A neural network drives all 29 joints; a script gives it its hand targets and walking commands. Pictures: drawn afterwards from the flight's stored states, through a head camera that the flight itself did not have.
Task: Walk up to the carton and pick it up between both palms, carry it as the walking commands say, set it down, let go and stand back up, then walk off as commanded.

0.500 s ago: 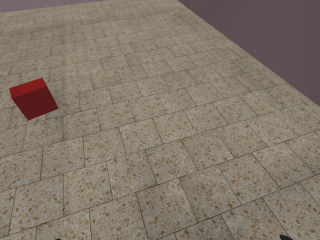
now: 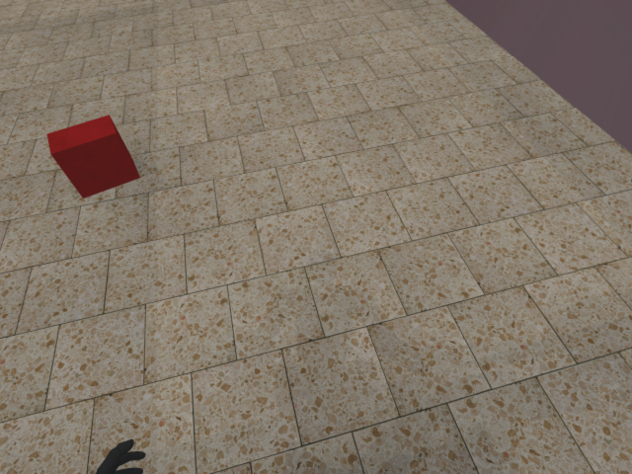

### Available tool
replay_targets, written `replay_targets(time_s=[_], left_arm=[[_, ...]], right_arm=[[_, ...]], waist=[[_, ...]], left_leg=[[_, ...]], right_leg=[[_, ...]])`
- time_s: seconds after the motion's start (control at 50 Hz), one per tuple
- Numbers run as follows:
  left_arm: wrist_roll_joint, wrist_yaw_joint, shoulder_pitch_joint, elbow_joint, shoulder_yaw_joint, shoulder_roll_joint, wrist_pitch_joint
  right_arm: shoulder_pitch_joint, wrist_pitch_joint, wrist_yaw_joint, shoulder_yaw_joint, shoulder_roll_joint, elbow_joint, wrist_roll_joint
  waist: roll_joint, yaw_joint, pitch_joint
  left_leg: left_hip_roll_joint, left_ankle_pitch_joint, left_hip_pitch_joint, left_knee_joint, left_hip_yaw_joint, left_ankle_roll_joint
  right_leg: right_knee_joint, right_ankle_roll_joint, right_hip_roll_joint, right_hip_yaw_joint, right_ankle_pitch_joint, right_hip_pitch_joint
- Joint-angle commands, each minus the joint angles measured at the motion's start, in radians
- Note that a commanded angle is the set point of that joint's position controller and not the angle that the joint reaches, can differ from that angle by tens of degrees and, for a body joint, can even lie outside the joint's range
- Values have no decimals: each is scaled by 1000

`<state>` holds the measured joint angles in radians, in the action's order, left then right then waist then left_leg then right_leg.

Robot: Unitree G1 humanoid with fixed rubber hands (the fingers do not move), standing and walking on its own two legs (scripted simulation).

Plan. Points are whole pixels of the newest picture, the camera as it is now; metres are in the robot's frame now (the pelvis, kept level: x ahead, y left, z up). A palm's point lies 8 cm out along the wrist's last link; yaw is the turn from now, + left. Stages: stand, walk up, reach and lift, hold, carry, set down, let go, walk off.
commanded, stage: walk up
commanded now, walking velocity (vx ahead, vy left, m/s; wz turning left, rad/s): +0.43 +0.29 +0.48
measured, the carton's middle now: (96, 157) +1.51 +0.98 -0.64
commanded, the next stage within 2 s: none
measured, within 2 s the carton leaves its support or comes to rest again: neither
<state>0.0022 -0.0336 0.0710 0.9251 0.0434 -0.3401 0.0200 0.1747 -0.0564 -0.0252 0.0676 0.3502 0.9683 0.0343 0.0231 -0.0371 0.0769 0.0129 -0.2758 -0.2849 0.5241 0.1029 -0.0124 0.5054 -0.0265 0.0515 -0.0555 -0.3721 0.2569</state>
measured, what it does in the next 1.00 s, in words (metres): walks ahead, turning left: left foot, then right foot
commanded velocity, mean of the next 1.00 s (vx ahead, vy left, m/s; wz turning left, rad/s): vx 0.49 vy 0.11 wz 0.41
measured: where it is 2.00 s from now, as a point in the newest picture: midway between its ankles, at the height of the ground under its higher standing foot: (188, 314)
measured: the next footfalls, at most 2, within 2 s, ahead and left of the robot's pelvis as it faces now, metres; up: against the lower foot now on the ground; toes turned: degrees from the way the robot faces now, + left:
left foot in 0.44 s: +0.16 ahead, +0.28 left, +0.00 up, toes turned +19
right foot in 0.92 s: +0.52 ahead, +0.15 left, +0.00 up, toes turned +15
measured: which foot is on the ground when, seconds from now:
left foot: down 0.00-0.00, up 0.02-0.42, down 0.44-0.92, up 0.94-1.00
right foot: down 0.00-0.44, up 0.46-0.90, down 0.92-1.00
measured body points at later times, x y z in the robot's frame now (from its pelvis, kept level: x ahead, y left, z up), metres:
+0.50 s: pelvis +0.11 +0.13 -0.02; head +0.14 +0.16 +0.43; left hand -0.01 +0.40 -0.16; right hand +0.35 -0.06 -0.12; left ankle +0.12 +0.27 -0.74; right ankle +0.02 -0.10 -0.68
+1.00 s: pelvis +0.37 +0.21 -0.01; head +0.40 +0.20 +0.43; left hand +0.42 +0.51 -0.12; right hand +0.42 -0.05 -0.16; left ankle +0.17 +0.27 -0.67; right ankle +0.48 +0.14 -0.74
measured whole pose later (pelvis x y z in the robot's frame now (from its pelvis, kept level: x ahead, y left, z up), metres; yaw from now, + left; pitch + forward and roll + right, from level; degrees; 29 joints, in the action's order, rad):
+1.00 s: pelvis +0.37 +0.21 -0.01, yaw +25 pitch +1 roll +0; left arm 0.04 0.01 0.09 0.84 0.06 -0.25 -0.06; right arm 0.42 0.05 0.00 0.05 0.25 1.00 0.02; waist 0.04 -0.08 0.06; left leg 0.00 -0.46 -0.22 1.01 0.08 0.03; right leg 0.61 0.04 0.07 -0.16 -0.19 0.42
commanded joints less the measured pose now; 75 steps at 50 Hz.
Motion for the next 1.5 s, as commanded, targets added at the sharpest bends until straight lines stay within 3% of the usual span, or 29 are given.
replay_targets(time_s=[0.0, 0.02, 0.08, 0.22, 0.36, 0.4, 0.42, 0.44, 0.46, 0.48, 0.54, 0.58, 0.8, 0.84, 0.88, 0.9, 0.92, 0.94, 0.98, 1.0, 1.06, 1.26, 1.3, 1.34, 1.38, 1.4, 1.42, 1.44, 1.48], left_arm=[[17, -43, 410, 61, 94, -340, -6], [21, -52, 342, 28, 70, -313, -8], [21, -24, 182, 12, 51, -181, -36], [27, 1, 329, 26, 52, -147, -64], [32, 23, 325, 30, 71, -187, -69], [22, 31, 321, 30, 65, -180, -59], [29, 39, 352, 25, 44, -105, -55], [47, 46, 318, -40, 21, -11, -60], [54, 57, 207, -128, 12, -5, -69], [53, 58, 123, -134, 24, -48, -70], [42, 62, 186, -73, 25, -31, -77], [44, 67, 204, -55, 31, -21, -61], [12, 90, -137, -195, 21, 39, -53], [9, 81, -93, -191, 30, 26, -61], [15, 54, 124, -116, 50, -18, -76], [29, 41, 270, -68, 69, -72, -85], [56, 29, 412, -40, 92, -174, -93], [49, 33, 440, -31, 94, -218, -82], [38, 18, 336, -35, 73, -145, -71], [34, 13, 263, -42, 60, -88, -75], [24, 22, 234, -33, 35, -23, -98], [29, 25, 357, 16, 52, -48, -98], [22, 40, 356, 28, 46, -47, -95], [23, 41, 378, 40, 48, -55, -88], [13, 43, 367, 41, 52, -51, -81], [19, 43, 400, 36, 37, 3, -78], [16, 37, 414, -9, 7, 93, -89], [19, 35, 407, 10, 27, 51, -80], [19, 39, 340, 32, 21, 64, -78]], right_arm=[[-238, -3, -47, -5, 60, -242, 36], [-218, -11, -56, 7, 69, -240, 35], [-64, -3, -88, 48, 92, -157, 13], [-196, -1, -112, 10, 13, -185, -24], [-214, 28, -92, -14, -4, -197, -28], [-94, 38, -71, -5, 9, -170, -12], [75, 58, -48, 16, 65, -110, -2], [262, 77, -26, 47, 196, -78, -4], [353, 79, 0, 69, 295, -62, -29], [296, 83, 6, 50, 233, -55, -28], [66, 111, 8, 16, 71, -116, -33], [88, 133, 10, 14, 59, -101, -33], [284, 137, 32, 7, 33, -27, -13], [295, 134, 37, 9, 38, -7, -13], [298, 122, 31, 7, 29, 12, -19], [315, 126, 27, 3, 5, 7, -22], [320, 136, 24, -9, -55, -32, -25], [337, 135, 28, -12, -50, -56, -25], [271, 104, 9, 12, 1, -26, -11], [268, 93, -3, 14, -27, -12, -4], [238, 60, -36, 7, -70, -27, 1], [-126, 50, -73, -27, -99, -125, -14], [-158, 68, -59, -22, -88, -136, -19], [-143, 82, -47, -19, -66, -120, -12], [43, 103, -28, -3, -12, -56, 1], [200, 116, -13, 19, 57, -8, 14], [331, 120, 6, 54, 196, -4, 10], [323, 123, 10, 49, 198, -16, -9], [149, 140, 6, 18, 74, -22, -12]], waist=[[-166, 190, -99], [-112, 147, -76], [-206, 33, -46], [-239, 100, 66], [-281, 82, 55], [-226, 25, -42], [-65, -32, -163], [284, -114, -203], [429, -140, -239], [263, -96, -172], [120, 46, -78], [127, 53, -109], [121, -32, 34], [158, -8, 8], [93, 88, -115], [-20, 143, -199], [-255, 180, -280], [-352, 146, -367], [-73, 79, -159], [-34, 46, -92], [-169, 10, -39], [-211, 84, 59], [-297, 84, 32], [-226, 75, 27], [-70, -12, -81], [89, -67, -193], [381, -120, -281], [200, -86, -303], [104, 1, -109]], left_leg=[[-28, -280, -661, 459, -9, -32], [-72, -188, -605, 591, 32, -38], [-106, -4, -403, 660, 7, -39], [-117, 87, -392, 481, -104, -70], [-81, -12, -148, 111, -197, -24], [-28, -7, 39, 21, -256, 13], [-9, -25, 278, -3, -224, 44], [-239, -242, 481, -154, 186, 108], [-418, -437, 488, -340, 553, 169], [-390, -407, 416, -314, 511, 188], [-273, 94, 215, -255, 254, 145], [-255, 300, 186, -246, 165, 147], [-245, 402, 247, -332, 82, 151], [-207, 454, 237, -272, 40, 124], [-130, 581, 169, 3, -19, 103], [-104, 480, 16, 216, -12, 95], [-15, 21, -219, 494, -20, 74], [-20, -242, -305, 682, -19, 65], [-73, -114, -321, 764, 32, 29], [-101, -30, -296, 749, 26, 8], [-119, 84, -243, 687, -40, -3], [-114, 197, -219, 156, -167, -38], [-94, 135, -123, 91, -199, -32], [-77, 86, -67, 49, -226, -21], [-44, 83, 163, -40, -257, 8], [-138, -9, 375, -72, -106, 44], [-444, -171, 541, -261, 408, 103], [-549, -123, 502, -328, 566, 127], [-416, 92, 302, -272, 285, 121]], right_leg=[[-393, 104, 578, 614, -400, -451], [-445, 102, 570, 623, -421, -331], [-361, 53, 371, 282, -234, -174], [-401, 60, 323, 55, -72, -158], [-326, 61, 357, -102, 104, -126], [-99, 48, 329, -171, 231, -107], [228, 29, 211, -242, 208, -23], [587, -3, 81, -191, -204, 316], [801, 1, 45, -23, -267, 516], [857, 19, 110, 67, -156, 554], [708, -5, 147, 79, 101, 413], [667, -21, 118, 43, 134, 335], [122, -35, 37, -27, 289, 299], [61, -25, 22, -38, 253, 168], [-1, 2, -3, -99, 256, -142], [-4, 23, 66, -31, 255, -351], [-101, 74, 335, 316, 156, -504], [-251, 137, 517, 619, 29, -510], [-288, 119, 459, 552, 14, -278], [-286, 109, 398, 420, 119, -180], [-265, 62, 292, 160, 294, -43], [-372, 72, 269, -19, 206, -71], [-368, 86, 235, -76, 137, -76], [-318, 101, 259, -54, 133, -86], [-26, 81, 211, -98, 219, -62], [294, 57, 133, -126, 126, 70], [620, 21, -7, -87, -198, 378], [753, 33, 45, 67, -151, 424], [736, 41, 113, 109, 28, 404]])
